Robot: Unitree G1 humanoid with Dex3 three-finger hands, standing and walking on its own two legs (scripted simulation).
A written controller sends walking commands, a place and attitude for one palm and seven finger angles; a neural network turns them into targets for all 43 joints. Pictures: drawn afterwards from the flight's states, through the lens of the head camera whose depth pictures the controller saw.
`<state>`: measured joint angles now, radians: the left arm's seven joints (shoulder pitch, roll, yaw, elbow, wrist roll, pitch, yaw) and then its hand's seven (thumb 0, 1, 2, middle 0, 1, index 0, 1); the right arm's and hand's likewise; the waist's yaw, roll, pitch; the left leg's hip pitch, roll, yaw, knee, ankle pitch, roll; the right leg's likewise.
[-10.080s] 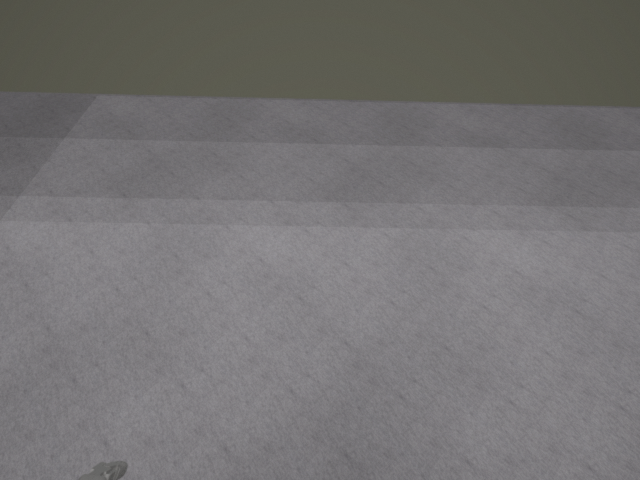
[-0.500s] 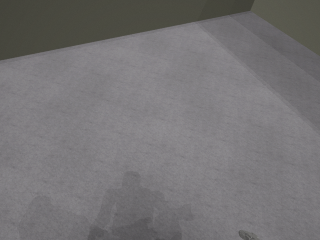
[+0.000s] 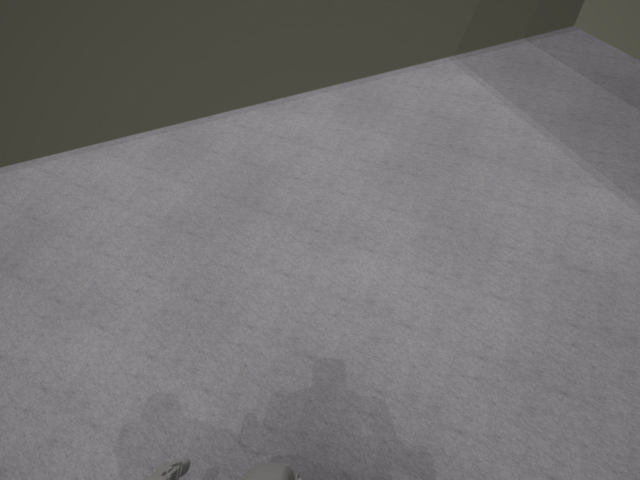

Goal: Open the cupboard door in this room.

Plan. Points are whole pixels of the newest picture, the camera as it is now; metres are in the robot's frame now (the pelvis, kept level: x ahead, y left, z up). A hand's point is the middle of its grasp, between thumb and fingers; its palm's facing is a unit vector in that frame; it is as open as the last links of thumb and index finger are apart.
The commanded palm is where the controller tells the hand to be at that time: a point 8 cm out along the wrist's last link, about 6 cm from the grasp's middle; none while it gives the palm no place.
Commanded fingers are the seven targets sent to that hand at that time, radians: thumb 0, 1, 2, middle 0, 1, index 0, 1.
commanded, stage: turn or walk to find it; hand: left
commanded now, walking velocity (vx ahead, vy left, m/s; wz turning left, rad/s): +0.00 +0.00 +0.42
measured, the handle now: out of the picture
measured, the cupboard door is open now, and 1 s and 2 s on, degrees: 0 0 0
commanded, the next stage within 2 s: none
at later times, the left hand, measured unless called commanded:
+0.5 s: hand out of the picture -0.04 +0.27 -0.18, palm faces +0.25 -0.94 -0.24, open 7.4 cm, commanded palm none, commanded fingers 0.00 0.90 0.90 -0.20 -0.30 -0.20 -0.30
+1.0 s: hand out of the picture -0.03 +0.20 -0.14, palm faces +0.40 -0.87 -0.27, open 7.3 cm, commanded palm none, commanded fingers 0.00 0.90 0.90 -0.20 -0.30 -0.20 -0.30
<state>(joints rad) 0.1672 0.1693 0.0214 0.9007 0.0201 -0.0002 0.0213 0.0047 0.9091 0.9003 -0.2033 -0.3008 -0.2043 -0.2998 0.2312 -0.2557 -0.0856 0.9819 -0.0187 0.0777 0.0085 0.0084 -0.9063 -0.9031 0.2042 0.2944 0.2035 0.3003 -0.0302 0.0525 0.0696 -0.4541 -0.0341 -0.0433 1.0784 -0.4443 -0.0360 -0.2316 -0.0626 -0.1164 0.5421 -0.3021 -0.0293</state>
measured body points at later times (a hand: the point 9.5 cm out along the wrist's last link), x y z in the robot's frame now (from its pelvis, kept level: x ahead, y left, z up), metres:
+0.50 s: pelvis -0.03 +0.05 +0.00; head +0.00 +0.08 +0.45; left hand -0.05 +0.32 -0.16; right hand +0.13 -0.17 -0.13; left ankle -0.04 +0.14 -0.74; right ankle -0.02 -0.10 -0.66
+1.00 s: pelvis -0.04 -0.01 +0.00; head -0.01 -0.03 +0.45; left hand -0.05 +0.24 -0.12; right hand +0.09 -0.24 -0.16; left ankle -0.11 +0.12 -0.65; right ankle +0.00 -0.09 -0.74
